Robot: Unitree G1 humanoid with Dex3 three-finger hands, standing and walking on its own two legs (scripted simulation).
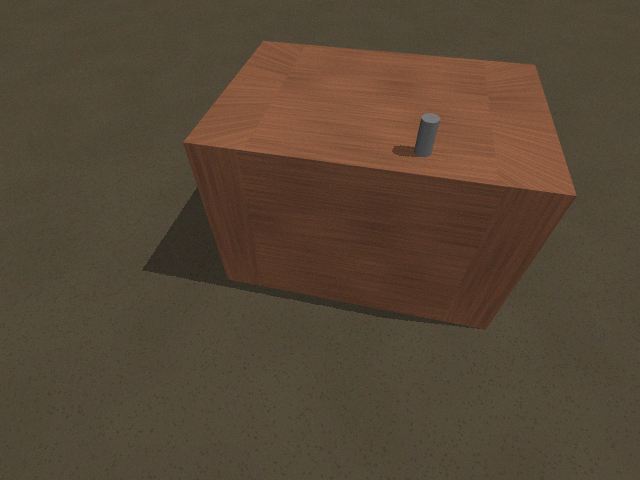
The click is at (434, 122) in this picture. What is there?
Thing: slim round
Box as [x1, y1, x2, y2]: [414, 113, 439, 156]
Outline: 435,114 426,113 423,114 421,117 414,152 419,156 428,156 431,152 439,121 439,117
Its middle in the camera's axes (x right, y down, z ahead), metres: +0.27 -0.26 +0.96
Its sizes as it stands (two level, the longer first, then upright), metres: 0.045 0.045 0.100
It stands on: a support 0.65 m high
